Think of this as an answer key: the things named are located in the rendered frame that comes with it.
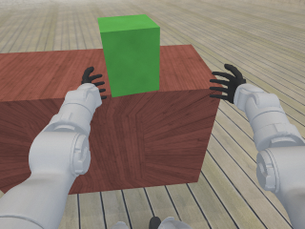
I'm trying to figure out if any left robot upper arm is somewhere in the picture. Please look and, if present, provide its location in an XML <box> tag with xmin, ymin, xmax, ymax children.
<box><xmin>0</xmin><ymin>131</ymin><xmax>91</xmax><ymax>229</ymax></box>

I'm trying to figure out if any robot left hand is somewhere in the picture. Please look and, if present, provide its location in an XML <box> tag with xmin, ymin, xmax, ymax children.
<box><xmin>81</xmin><ymin>66</ymin><xmax>107</xmax><ymax>100</ymax></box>

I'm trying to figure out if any robot right hand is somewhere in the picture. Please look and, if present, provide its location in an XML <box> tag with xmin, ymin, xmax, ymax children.
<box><xmin>209</xmin><ymin>64</ymin><xmax>247</xmax><ymax>104</ymax></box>

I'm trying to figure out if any right robot upper arm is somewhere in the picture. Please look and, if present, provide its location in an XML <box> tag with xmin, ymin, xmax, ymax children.
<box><xmin>256</xmin><ymin>145</ymin><xmax>305</xmax><ymax>229</ymax></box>

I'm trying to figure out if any robot right shin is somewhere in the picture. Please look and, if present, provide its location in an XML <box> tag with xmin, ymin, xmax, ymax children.
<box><xmin>157</xmin><ymin>217</ymin><xmax>174</xmax><ymax>229</ymax></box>

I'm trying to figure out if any carton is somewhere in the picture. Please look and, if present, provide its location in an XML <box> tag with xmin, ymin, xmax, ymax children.
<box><xmin>97</xmin><ymin>14</ymin><xmax>160</xmax><ymax>97</ymax></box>

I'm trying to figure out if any robot left forearm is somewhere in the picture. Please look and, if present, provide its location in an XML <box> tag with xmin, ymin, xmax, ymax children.
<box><xmin>29</xmin><ymin>83</ymin><xmax>102</xmax><ymax>171</ymax></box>

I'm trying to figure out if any pedestal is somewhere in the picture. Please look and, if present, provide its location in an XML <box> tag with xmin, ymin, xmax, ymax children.
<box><xmin>0</xmin><ymin>44</ymin><xmax>223</xmax><ymax>195</ymax></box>

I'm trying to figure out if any robot right forearm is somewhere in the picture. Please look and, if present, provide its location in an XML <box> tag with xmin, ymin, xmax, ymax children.
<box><xmin>234</xmin><ymin>83</ymin><xmax>305</xmax><ymax>152</ymax></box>

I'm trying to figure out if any robot right foot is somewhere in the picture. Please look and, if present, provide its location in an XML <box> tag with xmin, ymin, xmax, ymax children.
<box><xmin>149</xmin><ymin>217</ymin><xmax>161</xmax><ymax>229</ymax></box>

